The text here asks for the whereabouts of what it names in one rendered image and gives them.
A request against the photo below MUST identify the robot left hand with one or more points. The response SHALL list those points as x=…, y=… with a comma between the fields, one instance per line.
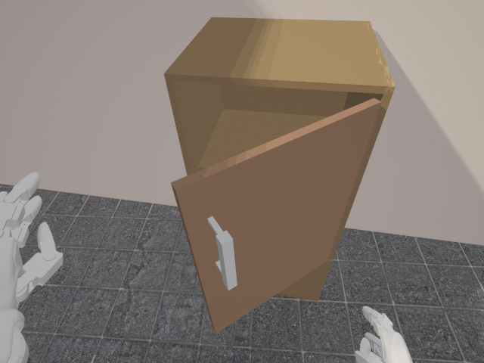
x=17, y=212

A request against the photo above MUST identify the handle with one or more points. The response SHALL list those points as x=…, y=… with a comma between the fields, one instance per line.
x=226, y=263

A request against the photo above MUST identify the left robot forearm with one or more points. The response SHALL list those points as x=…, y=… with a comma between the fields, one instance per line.
x=13, y=347

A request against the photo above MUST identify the cupboard door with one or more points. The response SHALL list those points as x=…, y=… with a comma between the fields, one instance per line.
x=282, y=203

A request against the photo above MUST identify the robot right hand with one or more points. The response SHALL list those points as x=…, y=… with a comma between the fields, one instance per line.
x=390, y=348

